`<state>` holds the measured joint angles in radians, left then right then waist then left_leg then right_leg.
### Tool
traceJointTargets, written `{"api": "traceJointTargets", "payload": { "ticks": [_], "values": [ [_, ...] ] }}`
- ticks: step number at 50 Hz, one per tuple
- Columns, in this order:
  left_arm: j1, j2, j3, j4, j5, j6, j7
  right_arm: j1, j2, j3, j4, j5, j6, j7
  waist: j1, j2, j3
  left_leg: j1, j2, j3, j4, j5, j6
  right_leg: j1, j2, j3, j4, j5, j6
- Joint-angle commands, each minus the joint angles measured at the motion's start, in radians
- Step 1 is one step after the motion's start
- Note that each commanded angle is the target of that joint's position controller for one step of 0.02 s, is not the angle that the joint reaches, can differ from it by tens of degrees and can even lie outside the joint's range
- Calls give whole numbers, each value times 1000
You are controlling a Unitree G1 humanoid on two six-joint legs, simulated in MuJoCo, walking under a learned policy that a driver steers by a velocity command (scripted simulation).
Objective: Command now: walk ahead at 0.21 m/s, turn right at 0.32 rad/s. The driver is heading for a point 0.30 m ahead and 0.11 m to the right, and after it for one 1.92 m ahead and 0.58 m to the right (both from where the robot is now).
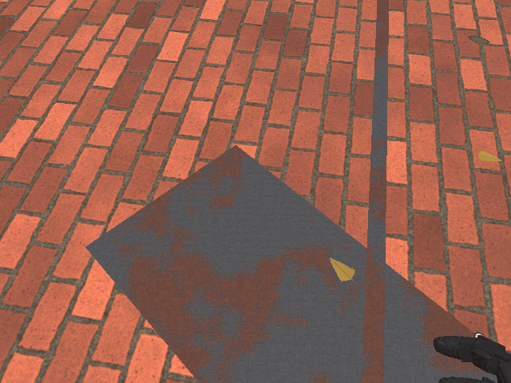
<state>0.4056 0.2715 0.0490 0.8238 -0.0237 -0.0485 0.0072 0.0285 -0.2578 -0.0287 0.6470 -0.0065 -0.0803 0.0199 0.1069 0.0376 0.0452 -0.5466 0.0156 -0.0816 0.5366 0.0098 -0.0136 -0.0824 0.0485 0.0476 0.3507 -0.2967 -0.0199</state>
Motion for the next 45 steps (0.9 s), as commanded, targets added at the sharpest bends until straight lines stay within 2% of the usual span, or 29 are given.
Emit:
{"api": "traceJointTargets", "payload": {
  "ticks": [1,2,3,4,5,6,7,8,9,11,14,16,18,20,21,22,23,24,25,26,27,28,29,31,35,39,43,45],
  "values": [
    [-88,178,47,-84,-8,1,18,100,-132,-54,-35,-8,-17,-8,-133,-144,-111,274,-26,22,-113,101,42,-64,-178,172,116,524,-83],
    [-84,140,37,-101,2,-1,17,164,-176,-67,-28,-21,-20,-18,-154,-92,-177,437,56,-20,-119,297,81,-134,-115,148,251,417,-44],
    [-24,60,12,-126,29,-6,13,245,-242,-78,-34,-44,-10,-31,-153,123,-310,733,306,-213,-26,713,182,-367,-15,83,546,-62,14],
    [127,60,2,-107,12,-1,12,253,-212,-70,-38,-31,14,-27,-121,287,-462,842,471,-409,-26,692,317,-499,16,67,774,-478,46],
    [116,150,28,-88,-3,17,15,225,-166,-63,-46,-11,32,-23,-131,177,-415,738,420,-398,-95,428,306,-533,-31,84,875,-401,67],
    [27,168,39,-104,-8,37,21,172,-124,-50,-49,0,42,-25,-128,111,-301,642,363,-309,-131,232,271,-586,-59,48,908,-333,81],
    [-7,160,44,-108,-4,61,29,112,-102,-41,-44,1,48,-25,-110,76,-218,519,317,-234,-175,116,253,-582,-87,35,893,-279,98],
    [-13,158,49,-115,3,85,38,61,-104,-41,-42,-7,51,-26,-87,92,-172,402,292,-181,-217,25,245,-533,-108,33,877,-230,109],
    [-5,136,46,-120,7,100,41,31,-124,-48,-35,-19,52,-26,-69,116,-138,294,261,-118,-259,-12,244,-465,-106,6,867,-183,116],
    [-7,110,45,-135,11,108,43,6,-123,-52,-25,-25,46,-32,-59,119,-123,236,247,-38,-289,-20,251,-413,-106,-19,806,-130,114],
    [-85,89,36,-176,18,104,30,9,-139,-61,-2,-14,45,-46,-80,87,-139,273,273,13,-286,8,264,-383,-133,-24,650,-64,95],
    [-122,91,32,-197,17,103,16,11,-163,-69,8,-9,55,-49,-91,85,-150,286,290,35,-284,4,265,-336,-135,-41,562,-39,79],
    [-139,109,36,-212,15,106,4,21,-184,-76,21,-1,64,-46,-97,90,-146,305,306,46,-274,-18,257,-301,-128,-61,494,-41,61],
    [-139,120,41,-222,15,109,-6,24,-199,-81,34,13,71,-41,-89,90,-138,326,315,58,-242,-44,232,-259,-116,-83,395,-34,34],
    [-118,119,45,-216,16,109,-11,16,-202,-83,40,23,76,-41,-69,82,-138,322,304,80,-204,-68,204,-209,-99,-105,301,17,14],
    [-94,128,52,-206,20,109,-11,33,-187,-80,53,30,81,-41,-62,62,-138,297,278,111,-147,-122,161,-144,-72,-114,220,62,-12],
    [-66,164,66,-201,26,107,-5,80,-151,-74,76,28,87,-39,-62,-23,-113,226,223,171,-21,-227,84,-78,-90,-39,103,163,-54],
    [-61,277,91,-226,26,105,16,109,-87,-57,60,-13,90,-33,-103,-331,-95,-15,79,286,304,-532,-34,34,-344,317,15,466,-162],
    [-87,322,92,-261,56,87,10,10,-122,-67,13,-17,87,-44,-56,-351,-85,-143,-28,129,506,-688,-55,-64,-449,493,-42,469,-328],
    [-106,280,83,-260,66,64,2,-28,-154,-78,11,-2,89,-51,-47,-244,-91,-151,-7,49,598,-620,-39,-82,-396,424,-58,382,-310],
    [-159,252,76,-262,52,50,3,-1,-158,-84,23,9,92,-55,-84,-204,-81,-156,7,27,603,-519,-25,-84,-341,349,-47,331,-248],
    [-205,217,67,-270,33,48,7,29,-156,-89,51,1,96,-64,-104,-157,-96,-150,17,17,596,-454,-26,-74,-302,307,-32,299,-200],
    [-233,199,58,-277,21,49,12,45,-159,-91,58,-8,98,-68,-115,-167,-104,-129,11,21,607,-406,-36,-83,-283,279,-22,354,-187],
    [-228,179,47,-286,26,53,22,63,-145,-90,61,-1,91,-62,-124,-165,-143,-82,-10,20,615,-354,-51,-72,-255,255,-7,432,-189],
    [-191,197,57,-287,19,63,34,20,-114,-74,49,8,83,-55,-93,-170,-143,-68,-26,5,398,-326,-72,-9,-238,289,14,383,-194],
    [-200,217,68,-300,23,76,31,13,-120,-71,47,14,74,-40,-80,-199,-130,43,-47,-3,244,-365,-70,-70,-232,365,22,307,-210],
    [-228,217,71,-311,13,85,20,40,-135,-75,47,21,59,-23,-86,-211,-137,133,-66,-10,108,-385,-49,-71,-217,457,49,367,-206],
    [-261,212,71,-317,0,91,21,87,-136,-79,58,21,50,-15,-119,-203,-148,228,-67,2,-60,-293,-28,-80,-184,471,88,381,-175]
  ]
}}
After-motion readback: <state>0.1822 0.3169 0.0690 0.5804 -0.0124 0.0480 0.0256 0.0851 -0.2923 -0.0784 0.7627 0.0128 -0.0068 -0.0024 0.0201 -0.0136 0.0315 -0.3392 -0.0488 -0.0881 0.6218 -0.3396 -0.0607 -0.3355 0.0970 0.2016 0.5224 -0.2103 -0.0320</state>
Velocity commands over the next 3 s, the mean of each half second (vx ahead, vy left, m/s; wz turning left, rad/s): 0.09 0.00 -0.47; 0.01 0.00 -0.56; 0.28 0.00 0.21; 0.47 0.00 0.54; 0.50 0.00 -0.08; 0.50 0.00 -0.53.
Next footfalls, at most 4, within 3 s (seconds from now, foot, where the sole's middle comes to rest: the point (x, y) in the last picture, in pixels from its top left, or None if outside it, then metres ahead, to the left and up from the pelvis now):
0.04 left None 0.20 0.12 -0.78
0.46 right None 0.10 -0.12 -0.78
0.94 left None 0.19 0.08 -0.78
1.26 right None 0.05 -0.12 -0.78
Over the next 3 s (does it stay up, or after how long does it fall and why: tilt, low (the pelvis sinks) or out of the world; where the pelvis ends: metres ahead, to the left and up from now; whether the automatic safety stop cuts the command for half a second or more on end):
stays up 1.01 -0.15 0.00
